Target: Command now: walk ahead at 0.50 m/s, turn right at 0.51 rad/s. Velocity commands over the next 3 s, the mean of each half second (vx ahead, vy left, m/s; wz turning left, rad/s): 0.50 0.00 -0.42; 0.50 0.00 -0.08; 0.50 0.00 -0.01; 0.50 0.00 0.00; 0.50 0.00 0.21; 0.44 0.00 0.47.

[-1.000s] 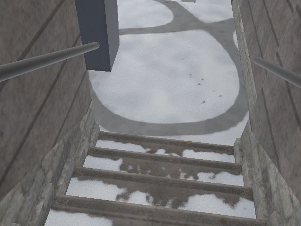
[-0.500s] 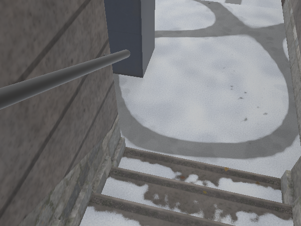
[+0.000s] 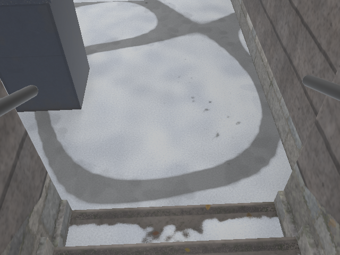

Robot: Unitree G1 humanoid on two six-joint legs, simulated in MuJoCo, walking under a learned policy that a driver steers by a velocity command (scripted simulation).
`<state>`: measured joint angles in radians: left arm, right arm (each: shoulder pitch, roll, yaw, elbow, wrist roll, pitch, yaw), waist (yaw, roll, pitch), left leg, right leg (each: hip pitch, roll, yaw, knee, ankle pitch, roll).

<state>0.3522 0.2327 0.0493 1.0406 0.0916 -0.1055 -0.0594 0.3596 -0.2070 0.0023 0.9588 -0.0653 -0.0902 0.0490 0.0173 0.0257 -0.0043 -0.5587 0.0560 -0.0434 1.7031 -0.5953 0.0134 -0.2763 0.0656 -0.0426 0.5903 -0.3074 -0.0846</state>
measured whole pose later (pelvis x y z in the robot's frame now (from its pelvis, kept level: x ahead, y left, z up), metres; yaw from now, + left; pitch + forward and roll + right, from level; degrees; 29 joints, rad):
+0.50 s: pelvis +0.26 +0.06 -0.17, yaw -13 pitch +2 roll +2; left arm 0.34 0.22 -0.01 0.91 0.10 -0.06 -0.08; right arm 0.44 -0.21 -0.01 1.01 -0.09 -0.10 0.04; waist -0.02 -0.03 -0.05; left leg -0.29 -0.05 0.12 0.60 -0.35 0.08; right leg -0.93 -0.09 0.05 1.49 -0.02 -0.09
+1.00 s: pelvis +0.52 -0.06 -0.31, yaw -13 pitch +2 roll +2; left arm -0.03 0.17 0.02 0.86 0.05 -0.07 -0.05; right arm 0.71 -0.12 -0.02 1.12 0.00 -0.07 -0.02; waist -0.18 -0.03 0.03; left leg -0.38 0.00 -0.04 1.73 -0.84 0.07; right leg -0.35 -0.04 -0.09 0.51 -0.14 -0.08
